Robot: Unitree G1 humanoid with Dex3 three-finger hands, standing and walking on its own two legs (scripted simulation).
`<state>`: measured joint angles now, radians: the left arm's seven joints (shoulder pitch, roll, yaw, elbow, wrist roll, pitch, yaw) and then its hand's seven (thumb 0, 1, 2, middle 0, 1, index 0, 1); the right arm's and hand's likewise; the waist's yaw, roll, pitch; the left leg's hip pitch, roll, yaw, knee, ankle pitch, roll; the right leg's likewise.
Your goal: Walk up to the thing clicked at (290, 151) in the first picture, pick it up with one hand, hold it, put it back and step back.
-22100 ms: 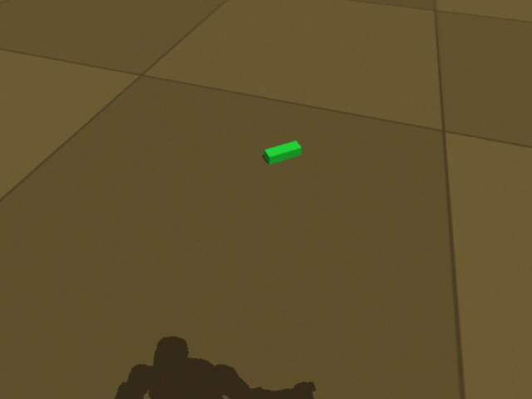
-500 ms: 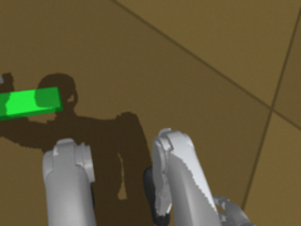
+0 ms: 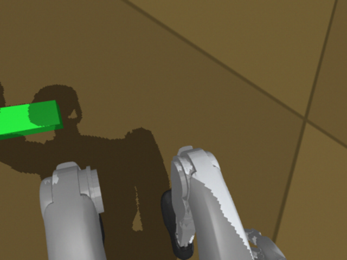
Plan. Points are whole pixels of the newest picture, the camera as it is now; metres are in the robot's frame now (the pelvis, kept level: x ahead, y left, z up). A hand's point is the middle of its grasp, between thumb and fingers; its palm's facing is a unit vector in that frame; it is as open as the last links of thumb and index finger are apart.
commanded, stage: rise first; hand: left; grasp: from above
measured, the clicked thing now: (18, 121) +0.45 +0.32 -0.29
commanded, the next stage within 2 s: approach in 0.74 s
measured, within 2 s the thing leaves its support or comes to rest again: neither
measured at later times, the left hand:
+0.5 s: hand out of the picture +0.41 +0.37 -0.16, palm faces -0.43 -0.11 -0.90, open 14.2 cm
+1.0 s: hand out of the picture +0.41 +0.35 -0.17, palm faces -0.44 -0.09 -0.89, open 14.2 cm
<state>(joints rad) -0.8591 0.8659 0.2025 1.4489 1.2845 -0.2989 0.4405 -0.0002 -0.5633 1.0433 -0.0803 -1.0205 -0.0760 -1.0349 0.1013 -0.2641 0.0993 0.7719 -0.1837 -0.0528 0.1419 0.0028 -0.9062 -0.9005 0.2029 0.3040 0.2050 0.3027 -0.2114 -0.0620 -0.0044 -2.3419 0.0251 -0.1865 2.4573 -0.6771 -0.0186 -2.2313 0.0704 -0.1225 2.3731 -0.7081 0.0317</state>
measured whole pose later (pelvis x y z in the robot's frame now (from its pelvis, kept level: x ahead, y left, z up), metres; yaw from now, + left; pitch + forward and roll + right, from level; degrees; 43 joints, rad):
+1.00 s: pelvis +0.00 +0.00 +0.01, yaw +1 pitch +32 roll -9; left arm -0.89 0.83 0.11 1.44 1.27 -0.28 0.41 0.00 -0.57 1.06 -0.08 -1.02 -0.07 -1.04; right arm 0.11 -0.27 0.10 0.76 -0.17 -0.06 0.14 0.00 -0.90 -0.90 0.20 0.30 0.21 0.30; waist -0.21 -0.05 -0.03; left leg -2.33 0.02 -0.18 2.43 -0.66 -0.01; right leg -2.22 0.06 -0.11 2.35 -0.70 0.03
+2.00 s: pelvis -0.01 +0.00 -0.01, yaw -1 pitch +29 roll -10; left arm -1.00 0.89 0.14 1.65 1.34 -0.27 0.56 0.00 -0.56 1.05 -0.08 -1.00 -0.07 -1.02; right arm 0.08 -0.30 0.17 0.72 -0.21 -0.13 0.18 0.00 -0.90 -0.90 0.20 0.30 0.20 0.30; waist -0.30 -0.10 0.05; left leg -2.36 0.02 -0.21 2.48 -0.66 -0.02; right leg -2.24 0.08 -0.14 2.39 -0.68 0.03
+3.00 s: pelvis +0.00 +0.01 -0.02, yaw -5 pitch +26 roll -14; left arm -0.98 1.01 0.16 1.73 1.29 -0.24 0.64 0.00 -0.29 0.90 -0.24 -0.92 -0.25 -0.92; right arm 0.06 -0.33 0.28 0.71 -0.29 -0.26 0.27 0.00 -0.89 -0.90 0.20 0.30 0.20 0.30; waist -0.34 -0.16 0.15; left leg -2.34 0.03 -0.28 2.57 -0.71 -0.02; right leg -2.21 0.10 -0.19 2.41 -0.70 0.06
